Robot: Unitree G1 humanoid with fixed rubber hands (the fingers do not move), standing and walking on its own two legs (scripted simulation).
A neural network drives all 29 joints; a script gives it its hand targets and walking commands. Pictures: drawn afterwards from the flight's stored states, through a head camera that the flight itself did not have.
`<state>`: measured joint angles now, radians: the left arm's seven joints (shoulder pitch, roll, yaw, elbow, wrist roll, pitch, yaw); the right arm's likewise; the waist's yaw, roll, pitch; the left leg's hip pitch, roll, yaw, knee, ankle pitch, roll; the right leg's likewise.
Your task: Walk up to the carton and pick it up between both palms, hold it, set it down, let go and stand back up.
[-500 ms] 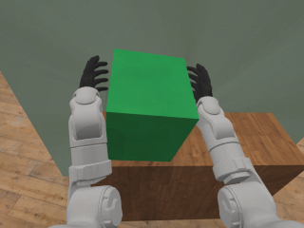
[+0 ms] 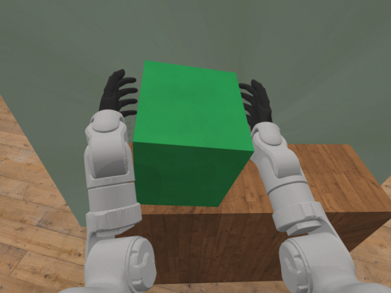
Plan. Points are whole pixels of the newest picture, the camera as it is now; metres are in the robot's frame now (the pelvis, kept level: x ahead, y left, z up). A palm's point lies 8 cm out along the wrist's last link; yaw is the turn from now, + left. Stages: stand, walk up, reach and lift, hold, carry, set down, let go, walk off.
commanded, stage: hold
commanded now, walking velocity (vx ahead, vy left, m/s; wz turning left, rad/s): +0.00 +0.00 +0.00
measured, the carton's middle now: (184, 139) +0.39 +0.01 +0.14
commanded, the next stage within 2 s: none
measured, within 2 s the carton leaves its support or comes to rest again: neither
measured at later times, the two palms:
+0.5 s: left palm (108, 116) +0.36 +0.15 +0.22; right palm (258, 122) +0.36 -0.13 +0.20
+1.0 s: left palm (108, 116) +0.36 +0.15 +0.22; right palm (258, 122) +0.36 -0.13 +0.19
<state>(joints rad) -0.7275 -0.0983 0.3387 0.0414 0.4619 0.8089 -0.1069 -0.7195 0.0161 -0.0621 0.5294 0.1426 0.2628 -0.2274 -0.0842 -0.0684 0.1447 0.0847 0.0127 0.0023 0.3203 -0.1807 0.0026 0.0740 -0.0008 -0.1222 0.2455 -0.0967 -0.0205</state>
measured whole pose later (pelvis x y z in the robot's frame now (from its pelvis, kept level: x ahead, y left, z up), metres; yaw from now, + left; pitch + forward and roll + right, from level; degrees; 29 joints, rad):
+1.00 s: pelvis +0.00 +0.00 +0.00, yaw +0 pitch -13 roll -1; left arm -0.67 -0.11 0.33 -0.04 0.46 0.82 -0.12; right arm -0.67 0.03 -0.04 0.47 0.15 0.26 -0.23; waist -0.08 -0.06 0.14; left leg 0.11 0.02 0.01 0.31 -0.19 0.00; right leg 0.10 0.00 -0.12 0.24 -0.10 -0.02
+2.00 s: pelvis +0.00 +0.00 +0.00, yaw +0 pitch -12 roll -1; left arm -0.73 -0.10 0.33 0.02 0.46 0.80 -0.11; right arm -0.71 0.03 -0.07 0.50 0.13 0.25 -0.23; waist -0.08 -0.07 0.15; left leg 0.08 0.01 0.00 0.32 -0.18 0.00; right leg 0.07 0.00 -0.12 0.25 -0.10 -0.02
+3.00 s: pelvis +0.00 +0.00 +0.00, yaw +0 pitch -13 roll -1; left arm -0.72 -0.10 0.34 0.03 0.46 0.80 -0.11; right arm -0.71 0.02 -0.06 0.52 0.14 0.24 -0.23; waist -0.08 -0.07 0.15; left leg 0.09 0.01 0.01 0.32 -0.18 0.00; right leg 0.08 0.00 -0.12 0.25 -0.10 -0.02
